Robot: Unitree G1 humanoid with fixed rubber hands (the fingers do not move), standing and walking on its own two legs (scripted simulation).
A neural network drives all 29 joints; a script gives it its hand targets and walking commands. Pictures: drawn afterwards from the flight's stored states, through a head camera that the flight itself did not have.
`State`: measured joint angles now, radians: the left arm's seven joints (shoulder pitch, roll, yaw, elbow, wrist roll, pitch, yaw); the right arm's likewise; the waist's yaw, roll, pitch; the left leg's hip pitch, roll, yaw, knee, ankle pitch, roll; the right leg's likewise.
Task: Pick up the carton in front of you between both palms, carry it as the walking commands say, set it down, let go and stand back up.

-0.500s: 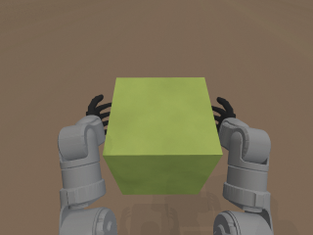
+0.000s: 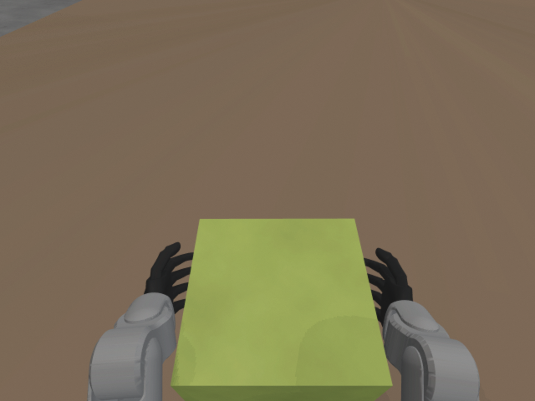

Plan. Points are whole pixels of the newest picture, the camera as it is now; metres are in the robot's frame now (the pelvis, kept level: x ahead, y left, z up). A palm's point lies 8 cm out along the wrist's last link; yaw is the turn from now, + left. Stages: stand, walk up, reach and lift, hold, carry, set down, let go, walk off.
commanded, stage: carry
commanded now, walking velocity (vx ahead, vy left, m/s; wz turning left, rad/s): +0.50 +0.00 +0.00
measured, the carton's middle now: (276, 327) +0.24 +0.00 +0.01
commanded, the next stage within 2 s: none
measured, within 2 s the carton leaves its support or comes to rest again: neither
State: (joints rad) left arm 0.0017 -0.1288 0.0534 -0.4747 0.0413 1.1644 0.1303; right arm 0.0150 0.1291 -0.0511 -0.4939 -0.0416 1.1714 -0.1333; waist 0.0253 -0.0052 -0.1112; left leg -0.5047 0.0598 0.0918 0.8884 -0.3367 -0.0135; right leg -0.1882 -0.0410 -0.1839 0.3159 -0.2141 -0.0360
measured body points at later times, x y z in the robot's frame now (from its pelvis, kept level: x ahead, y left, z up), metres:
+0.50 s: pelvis +0.32 +0.04 +0.00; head +0.30 +0.06 +0.45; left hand +0.57 +0.18 +0.08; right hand +0.54 -0.13 +0.08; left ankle +0.29 +0.13 -0.75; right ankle +0.37 -0.11 -0.70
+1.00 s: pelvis +0.64 -0.02 +0.00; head +0.63 -0.04 +0.45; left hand +0.88 +0.13 +0.09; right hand +0.88 -0.17 +0.08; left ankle +0.72 +0.14 -0.69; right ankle +0.58 -0.10 -0.75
